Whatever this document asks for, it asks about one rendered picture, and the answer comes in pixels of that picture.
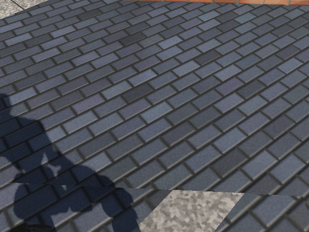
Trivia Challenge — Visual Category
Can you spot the left robot hand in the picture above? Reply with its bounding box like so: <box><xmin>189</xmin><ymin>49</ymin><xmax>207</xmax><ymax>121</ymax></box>
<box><xmin>10</xmin><ymin>222</ymin><xmax>52</xmax><ymax>232</ymax></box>

